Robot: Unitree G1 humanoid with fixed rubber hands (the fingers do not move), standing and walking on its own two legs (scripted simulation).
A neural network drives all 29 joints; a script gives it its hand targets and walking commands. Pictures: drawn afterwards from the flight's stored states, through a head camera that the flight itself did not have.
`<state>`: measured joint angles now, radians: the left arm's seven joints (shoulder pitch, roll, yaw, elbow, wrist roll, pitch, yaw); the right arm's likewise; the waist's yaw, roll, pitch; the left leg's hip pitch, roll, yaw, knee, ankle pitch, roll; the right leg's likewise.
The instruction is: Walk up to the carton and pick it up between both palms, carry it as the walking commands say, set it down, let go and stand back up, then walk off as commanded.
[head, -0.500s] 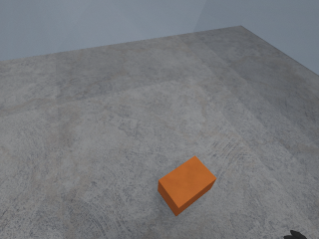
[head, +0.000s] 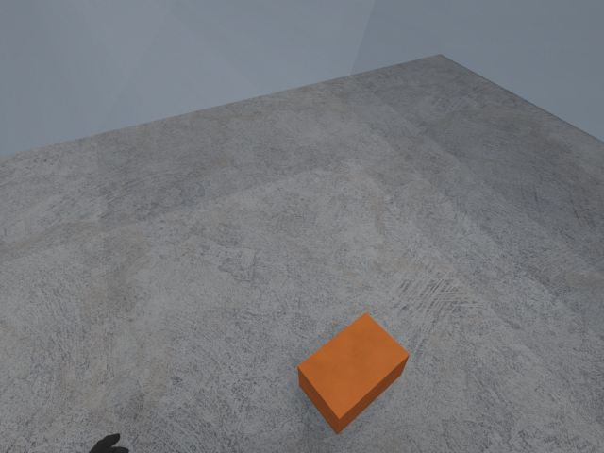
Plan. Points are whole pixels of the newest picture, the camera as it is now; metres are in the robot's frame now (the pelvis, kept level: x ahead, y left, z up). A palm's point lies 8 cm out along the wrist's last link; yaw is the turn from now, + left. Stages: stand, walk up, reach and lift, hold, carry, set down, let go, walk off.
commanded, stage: walk up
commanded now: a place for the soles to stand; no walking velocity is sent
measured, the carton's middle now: (352, 370) +0.53 -0.10 -0.70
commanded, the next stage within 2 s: none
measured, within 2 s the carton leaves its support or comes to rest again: neither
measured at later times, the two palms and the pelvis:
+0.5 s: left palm out of the picture +0.12 +0.34 -0.09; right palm out of the picture +0.04 -0.35 -0.09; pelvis +0.00 +0.00 +0.00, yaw +4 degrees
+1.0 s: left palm out of the picture +0.05 +0.21 -0.12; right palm out of the picture +0.20 -0.51 -0.08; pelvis +0.07 -0.15 -0.04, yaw +18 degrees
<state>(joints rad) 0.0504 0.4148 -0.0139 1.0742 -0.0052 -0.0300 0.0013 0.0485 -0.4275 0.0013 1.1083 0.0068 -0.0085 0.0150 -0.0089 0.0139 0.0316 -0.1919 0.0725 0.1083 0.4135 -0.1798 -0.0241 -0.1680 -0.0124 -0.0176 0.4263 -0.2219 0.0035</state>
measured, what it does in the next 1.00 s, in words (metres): steps to the right, turning left: right foot, then left foot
